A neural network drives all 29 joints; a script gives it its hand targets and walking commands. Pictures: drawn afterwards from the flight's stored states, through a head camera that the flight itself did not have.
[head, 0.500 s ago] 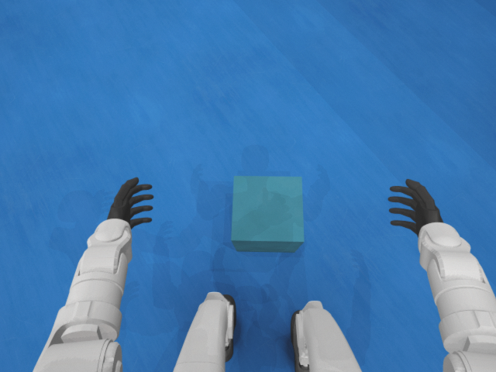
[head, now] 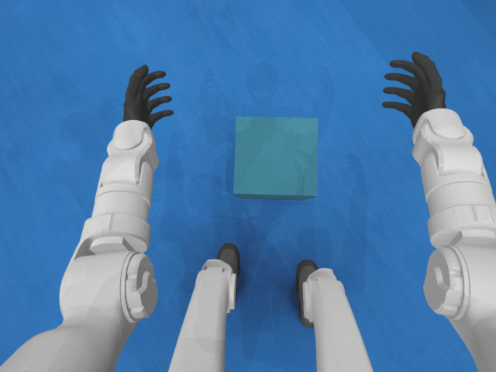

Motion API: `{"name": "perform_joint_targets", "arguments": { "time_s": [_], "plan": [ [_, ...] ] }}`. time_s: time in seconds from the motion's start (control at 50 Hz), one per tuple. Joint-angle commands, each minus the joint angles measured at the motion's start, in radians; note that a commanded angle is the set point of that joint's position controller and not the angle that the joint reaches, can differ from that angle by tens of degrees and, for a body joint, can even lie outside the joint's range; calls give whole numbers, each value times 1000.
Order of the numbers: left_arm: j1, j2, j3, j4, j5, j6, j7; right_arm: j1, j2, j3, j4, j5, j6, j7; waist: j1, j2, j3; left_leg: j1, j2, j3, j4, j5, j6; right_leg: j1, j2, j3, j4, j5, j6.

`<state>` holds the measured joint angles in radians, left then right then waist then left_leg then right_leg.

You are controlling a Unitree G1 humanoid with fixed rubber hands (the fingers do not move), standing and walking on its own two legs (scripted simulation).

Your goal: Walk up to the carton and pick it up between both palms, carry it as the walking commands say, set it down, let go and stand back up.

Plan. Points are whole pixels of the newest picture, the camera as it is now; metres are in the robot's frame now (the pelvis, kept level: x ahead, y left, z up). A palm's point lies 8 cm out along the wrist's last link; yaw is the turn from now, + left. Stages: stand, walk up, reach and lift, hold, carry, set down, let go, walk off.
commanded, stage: reach and lift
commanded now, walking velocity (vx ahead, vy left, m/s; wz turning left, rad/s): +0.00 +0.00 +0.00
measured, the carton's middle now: (274, 163) +0.48 +0.00 -0.54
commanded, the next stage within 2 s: none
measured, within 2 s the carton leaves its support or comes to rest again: neither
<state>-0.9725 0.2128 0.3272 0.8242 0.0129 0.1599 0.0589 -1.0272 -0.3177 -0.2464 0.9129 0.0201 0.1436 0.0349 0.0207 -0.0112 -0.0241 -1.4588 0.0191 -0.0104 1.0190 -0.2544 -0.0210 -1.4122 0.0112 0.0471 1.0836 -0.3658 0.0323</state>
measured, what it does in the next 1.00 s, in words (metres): lowers itself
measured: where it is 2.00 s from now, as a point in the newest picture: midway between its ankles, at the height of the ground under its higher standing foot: (267, 296)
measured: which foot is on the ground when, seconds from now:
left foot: down 0.00-1.00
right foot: down 0.00-1.00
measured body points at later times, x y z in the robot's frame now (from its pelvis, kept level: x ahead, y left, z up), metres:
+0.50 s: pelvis -0.01 +0.00 -0.06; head +0.31 +0.00 +0.26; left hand +0.50 +0.21 -0.18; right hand +0.53 -0.19 -0.17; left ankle +0.09 +0.13 -0.63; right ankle +0.05 -0.13 -0.63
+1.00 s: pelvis -0.03 +0.00 -0.20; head +0.31 +0.00 +0.09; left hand +0.50 +0.21 -0.34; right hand +0.53 -0.18 -0.34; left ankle +0.09 +0.13 -0.63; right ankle +0.05 -0.13 -0.63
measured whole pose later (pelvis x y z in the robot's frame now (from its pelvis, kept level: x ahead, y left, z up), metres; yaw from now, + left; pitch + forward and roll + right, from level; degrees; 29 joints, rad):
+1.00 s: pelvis -0.03 +0.00 -0.20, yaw -1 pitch +49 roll +0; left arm -1.23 0.27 0.30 0.92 -0.08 0.13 0.11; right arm -1.29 -0.36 -0.16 0.98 0.10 0.14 -0.05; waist 0.04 0.00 0.01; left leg -2.19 -0.02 -0.06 1.79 -0.44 -0.05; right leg -2.13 0.05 0.05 1.86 -0.58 0.05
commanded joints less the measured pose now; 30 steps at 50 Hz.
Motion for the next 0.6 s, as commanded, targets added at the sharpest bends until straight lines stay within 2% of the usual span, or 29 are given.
{"name": "perform_joint_targets", "arguments": {
  "time_s": [0.0,0.08,0.14,0.2,0.24,0.32,0.42,0.48,0.58],
  "plan": [
    [-246,102,25,-98,8,-35,0,-272,-115,-30,-96,-15,-30,-3,15,-16,-985,649,-83,57,8,353,-34,284,68,-89,-93,325,26],
    [-249,81,49,-121,35,-41,-5,-263,-102,-58,-101,-42,-36,-2,6,-11,-1072,679,-92,53,24,458,-32,261,72,-95,-84,407,24],
    [-230,59,63,-159,55,-46,-12,-243,-96,-89,-135,-66,-47,-1,-12,3,-1129,718,-90,41,39,543,-32,232,74,-98,-80,464,19],
    [-227,46,74,-194,67,-49,-18,-250,-85,-99,-174,-76,-54,4,-13,10,-1142,707,-85,35,49,570,-32,209,73,-96,-74,480,15],
    [-230,44,83,-196,72,-49,-22,-262,-69,-94,-182,-76,-52,7,-3,1,-1114,644,-85,40,54,536,-32,208,71,-93,-63,466,16],
    [-250,39,102,-135,81,-52,-29,-286,-37,-77,-138,-77,-43,6,17,-31,-995,429,-88,58,80,367,-33,168,65,-87,-14,365,23],
    [-301,44,105,-67,79,-50,-21,-320,-45,-80,-70,-84,-33,-6,9,-21,-930,289,-85,62,174,195,-45,20,68,-99,82,196,17],
    [-332,60,96,-59,67,-49,-6,-343,-68,-78,-59,-77,-32,-17,4,-8,-969,264,-87,67,257,163,-51,-45,72,-111,158,152,14],
    [-375,95,60,-85,28,-48,19,-381,-104,-45,-95,-35,-30,-38,5,5,-1087,245,-92,80,393,179,-57,-81,74,-123,284,153,14]
  ]
}}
